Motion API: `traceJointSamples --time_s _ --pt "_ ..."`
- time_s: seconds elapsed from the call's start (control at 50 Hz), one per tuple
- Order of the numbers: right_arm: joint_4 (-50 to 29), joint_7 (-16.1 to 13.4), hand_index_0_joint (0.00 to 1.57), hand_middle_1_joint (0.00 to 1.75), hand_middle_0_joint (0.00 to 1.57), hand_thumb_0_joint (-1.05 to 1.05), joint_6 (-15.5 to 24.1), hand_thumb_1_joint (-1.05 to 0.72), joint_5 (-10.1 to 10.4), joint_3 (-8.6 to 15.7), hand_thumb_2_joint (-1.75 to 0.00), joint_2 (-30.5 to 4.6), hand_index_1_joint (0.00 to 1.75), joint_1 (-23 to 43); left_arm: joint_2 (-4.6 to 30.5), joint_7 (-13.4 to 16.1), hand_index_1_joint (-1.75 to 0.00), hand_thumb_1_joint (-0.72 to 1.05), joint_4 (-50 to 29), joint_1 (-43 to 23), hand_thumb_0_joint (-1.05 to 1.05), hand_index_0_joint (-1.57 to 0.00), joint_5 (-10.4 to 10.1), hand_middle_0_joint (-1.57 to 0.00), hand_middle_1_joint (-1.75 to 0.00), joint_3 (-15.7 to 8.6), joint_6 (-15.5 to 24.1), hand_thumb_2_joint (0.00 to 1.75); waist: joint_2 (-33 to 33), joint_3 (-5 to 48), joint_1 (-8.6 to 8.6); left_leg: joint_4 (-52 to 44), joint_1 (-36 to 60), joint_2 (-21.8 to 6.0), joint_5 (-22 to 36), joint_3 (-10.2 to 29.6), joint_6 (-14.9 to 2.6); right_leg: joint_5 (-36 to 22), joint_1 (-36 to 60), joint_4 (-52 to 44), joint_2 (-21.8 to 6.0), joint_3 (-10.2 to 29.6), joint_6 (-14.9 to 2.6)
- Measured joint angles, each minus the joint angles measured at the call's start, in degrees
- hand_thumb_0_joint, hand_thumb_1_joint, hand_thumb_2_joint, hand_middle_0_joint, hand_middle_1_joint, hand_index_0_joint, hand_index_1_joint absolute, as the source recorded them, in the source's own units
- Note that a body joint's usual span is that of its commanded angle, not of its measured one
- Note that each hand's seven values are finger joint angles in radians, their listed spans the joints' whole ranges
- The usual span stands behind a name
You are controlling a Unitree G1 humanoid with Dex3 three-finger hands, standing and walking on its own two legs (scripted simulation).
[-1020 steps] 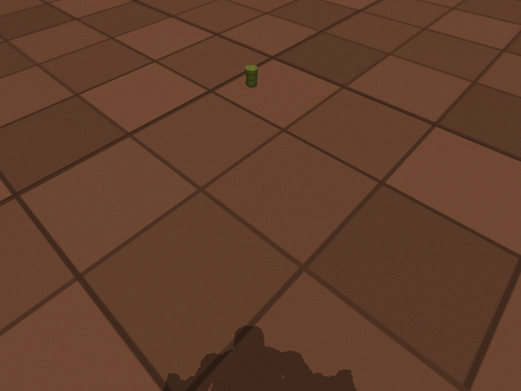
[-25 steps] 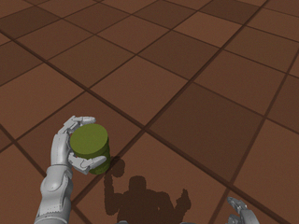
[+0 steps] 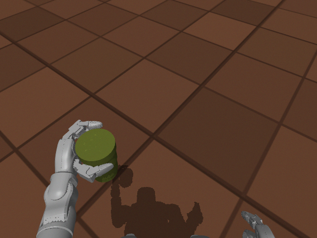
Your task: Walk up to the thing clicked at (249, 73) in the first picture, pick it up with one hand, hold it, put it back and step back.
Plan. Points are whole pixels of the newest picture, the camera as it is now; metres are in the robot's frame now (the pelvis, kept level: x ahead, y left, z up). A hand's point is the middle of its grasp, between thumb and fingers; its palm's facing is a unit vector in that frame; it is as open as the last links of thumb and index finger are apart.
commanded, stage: hold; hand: left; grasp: from the side
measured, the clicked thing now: (100, 158) +0.32 +0.16 +0.01
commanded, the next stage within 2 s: crouch in 1.34 s
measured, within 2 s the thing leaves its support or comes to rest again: neither
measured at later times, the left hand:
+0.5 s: hand (93, 151) +0.32 +0.17 +0.05, palm faces +0.02 -1.00 -0.01, open 11.8 cm
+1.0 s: hand (91, 155) +0.31 +0.17 +0.04, palm faces +0.00 -1.00 -0.02, open 11.8 cm
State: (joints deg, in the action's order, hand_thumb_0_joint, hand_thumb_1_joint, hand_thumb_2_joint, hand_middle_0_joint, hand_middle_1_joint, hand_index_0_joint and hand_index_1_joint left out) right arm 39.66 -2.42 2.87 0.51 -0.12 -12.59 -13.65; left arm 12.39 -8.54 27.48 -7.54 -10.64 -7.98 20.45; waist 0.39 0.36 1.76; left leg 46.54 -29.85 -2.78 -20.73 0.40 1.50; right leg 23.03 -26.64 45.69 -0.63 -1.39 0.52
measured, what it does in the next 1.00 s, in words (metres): stands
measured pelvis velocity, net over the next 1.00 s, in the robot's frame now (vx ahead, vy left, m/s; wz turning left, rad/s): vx -0.01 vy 0.01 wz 0.00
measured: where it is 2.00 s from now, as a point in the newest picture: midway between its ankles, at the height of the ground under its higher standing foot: outside the picture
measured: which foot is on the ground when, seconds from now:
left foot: down 0.00-1.00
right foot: down 0.00-1.00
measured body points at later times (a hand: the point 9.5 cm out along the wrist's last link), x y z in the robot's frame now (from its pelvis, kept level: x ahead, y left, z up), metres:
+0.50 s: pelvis +0.00 +0.00 +0.00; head +0.03 +0.01 +0.45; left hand +0.32 +0.22 +0.05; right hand +0.12 -0.24 -0.11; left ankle +0.03 +0.13 -0.70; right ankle +0.01 -0.13 -0.70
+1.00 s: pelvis -0.01 +0.01 +0.00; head +0.02 +0.01 +0.45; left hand +0.31 +0.23 +0.05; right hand +0.12 -0.24 -0.11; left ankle +0.03 +0.13 -0.70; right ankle +0.01 -0.13 -0.70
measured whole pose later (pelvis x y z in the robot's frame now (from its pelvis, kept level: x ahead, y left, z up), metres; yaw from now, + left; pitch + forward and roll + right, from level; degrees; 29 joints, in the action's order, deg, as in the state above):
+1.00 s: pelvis -0.01 +0.01 +0.00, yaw +0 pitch +4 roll -1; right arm 39.3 -2.1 3.7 0.6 -0.2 -12.7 -13.9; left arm 12.5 -8.6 28.2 -7.5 -10.5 -7.2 21.0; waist 0.6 0.3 1.6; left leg 46.9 -30.3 -2.6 -20.3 0.4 1.0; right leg 22.2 -26.7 45.2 -0.8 -1.3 1.0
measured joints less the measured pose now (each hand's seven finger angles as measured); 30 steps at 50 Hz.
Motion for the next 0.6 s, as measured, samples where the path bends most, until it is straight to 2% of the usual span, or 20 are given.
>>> traceJointSamples --time_s 0.14,0.28,0.4,0.5,0.6 --pt "-0.04 0.08 0.20 0.30 0.20 0.01 0.05 -0.92 0.06 0.13 -0.91 -0.15 0.30 -0.11 -0.66 0.04 -0.93 -0.53 -0.23 0.93 0.00 -0.60 0.07 -0.67 -0.93 0.36 -0.08 0.99 0.00 0.17 -0.05 -0.29 0.26 -0.05 0.10 -0.03 -0.04 -0.20 0.30 -0.43 0.06 0.03 0.07" --pt "-0.08 0.01 0.20 0.30 0.20 0.01 0.13 -0.92 -0.05 -0.02 -0.91 0.12 0.30 0.29 -0.34 0.97 -0.93 -0.53 0.34 0.07 0.00 -0.60 0.51 -0.67 -0.93 -0.56 0.43 0.99 -0.50 -0.19 -0.05 -0.07 0.01 -0.02 0.19 0.06 0.01 -0.20 0.03 -0.09 0.03 -0.04 -0.01" --pt "0.08 -0.10 0.20 0.30 0.20 0.01 0.39 -0.92 0.03 0.02 -0.91 -0.07 0.30 0.07 0.33 0.33 -0.93 -0.53 -0.14 0.24 0.00 -0.60 0.29 -0.67 -0.93 0.34 0.22 0.99 0.13 0.06 -0.11 -0.35 0.32 0.03 0.32 0.18 -0.08 -0.44 0.53 -0.67 0.01 -0.16 0.08" --pt "0.18 -0.08 0.20 0.30 0.20 0.01 0.39 -0.92 0.00 -0.07 -0.91 -0.04 0.30 0.21 -0.36 0.30 -0.93 -0.53 1.73 -0.95 0.00 -0.60 -0.08 -0.67 -0.93 0.07 -0.05 0.99 0.19 0.44 0.01 -0.27 0.02 0.12 0.37 0.15 -0.22 -0.49 0.24 -0.60 -0.08 -0.12 0.20" --pt "-0.30 0.10 0.20 0.30 0.20 0.01 0.55 -0.92 -0.11 -0.04 -0.91 0.17 0.30 0.51 -0.58 0.10 -0.93 -0.53 1.50 -1.00 0.00 -0.60 0.44 -0.67 -0.93 0.06 0.19 0.99 -0.22 -0.05 0.18 -0.15 -0.25 0.05 0.43 -0.09 -0.26 -0.64 -0.15 -0.45 -0.02 0.14 0.24"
